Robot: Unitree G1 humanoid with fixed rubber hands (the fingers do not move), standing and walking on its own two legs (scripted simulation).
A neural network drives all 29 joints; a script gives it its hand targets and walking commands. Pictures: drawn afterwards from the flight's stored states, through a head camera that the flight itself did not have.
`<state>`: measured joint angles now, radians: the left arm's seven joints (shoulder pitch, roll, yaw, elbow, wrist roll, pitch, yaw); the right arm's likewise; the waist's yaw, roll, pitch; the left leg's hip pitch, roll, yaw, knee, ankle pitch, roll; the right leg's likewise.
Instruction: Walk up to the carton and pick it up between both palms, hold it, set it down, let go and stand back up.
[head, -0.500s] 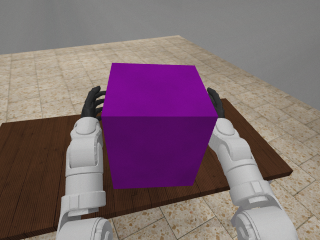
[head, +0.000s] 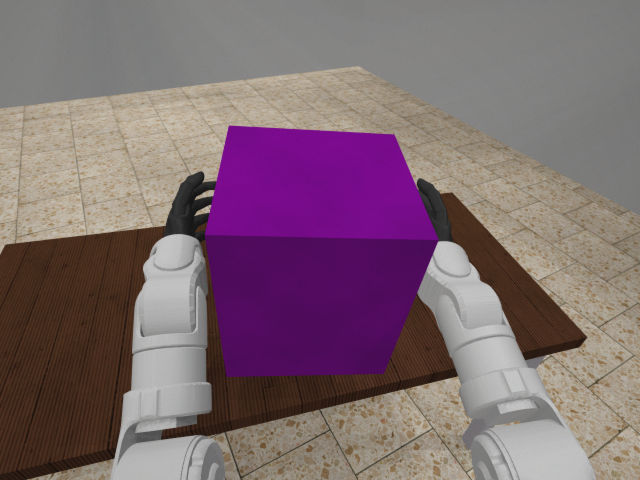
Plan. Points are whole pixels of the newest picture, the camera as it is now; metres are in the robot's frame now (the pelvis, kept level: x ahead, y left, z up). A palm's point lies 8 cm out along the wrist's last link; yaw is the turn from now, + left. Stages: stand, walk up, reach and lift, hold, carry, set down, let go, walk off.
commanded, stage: hold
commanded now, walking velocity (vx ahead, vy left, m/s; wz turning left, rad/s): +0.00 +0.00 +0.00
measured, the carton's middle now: (310, 255) +0.37 +0.01 +0.14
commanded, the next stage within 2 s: none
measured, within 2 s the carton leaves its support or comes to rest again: neither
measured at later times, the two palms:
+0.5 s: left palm (182, 235) +0.36 +0.16 +0.18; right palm (431, 239) +0.36 -0.14 +0.17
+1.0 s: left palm (183, 236) +0.36 +0.16 +0.18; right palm (431, 240) +0.36 -0.14 +0.17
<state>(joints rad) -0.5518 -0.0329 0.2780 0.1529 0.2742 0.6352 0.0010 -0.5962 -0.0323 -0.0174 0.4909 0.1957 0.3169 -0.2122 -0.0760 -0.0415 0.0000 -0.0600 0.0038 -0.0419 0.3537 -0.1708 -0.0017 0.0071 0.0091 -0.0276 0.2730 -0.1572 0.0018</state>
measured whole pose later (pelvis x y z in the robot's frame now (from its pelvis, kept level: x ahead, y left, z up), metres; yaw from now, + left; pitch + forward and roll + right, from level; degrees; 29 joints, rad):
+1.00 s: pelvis +0.00 +0.00 +0.00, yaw +0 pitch -7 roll -1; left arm -0.56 -0.03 0.28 0.17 0.28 0.63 0.00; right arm -0.61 -0.03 -0.02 0.51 0.19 0.31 -0.21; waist -0.08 -0.05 0.00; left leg -0.06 0.00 -0.04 0.35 -0.17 0.00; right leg 0.01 0.01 -0.03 0.27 -0.16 0.00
